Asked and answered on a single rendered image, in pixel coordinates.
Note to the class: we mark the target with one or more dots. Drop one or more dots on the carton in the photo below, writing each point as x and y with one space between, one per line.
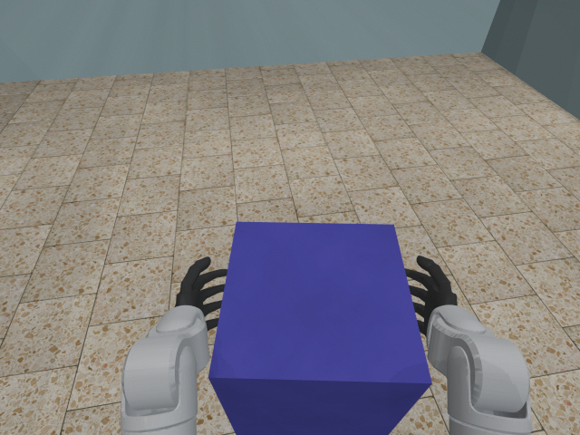
317 332

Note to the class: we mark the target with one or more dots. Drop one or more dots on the left robot hand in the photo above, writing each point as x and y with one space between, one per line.
191 285

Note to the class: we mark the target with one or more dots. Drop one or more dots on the right robot hand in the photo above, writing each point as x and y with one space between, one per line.
439 290

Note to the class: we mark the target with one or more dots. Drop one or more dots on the left robot forearm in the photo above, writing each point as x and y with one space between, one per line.
159 394

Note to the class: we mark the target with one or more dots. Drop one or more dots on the right robot forearm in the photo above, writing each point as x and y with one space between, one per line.
488 382

